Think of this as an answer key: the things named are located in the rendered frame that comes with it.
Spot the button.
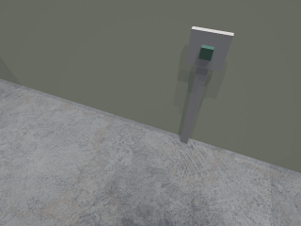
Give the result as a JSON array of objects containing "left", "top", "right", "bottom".
[{"left": 198, "top": 44, "right": 214, "bottom": 61}]

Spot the panel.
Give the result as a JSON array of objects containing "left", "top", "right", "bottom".
[{"left": 180, "top": 26, "right": 234, "bottom": 144}]

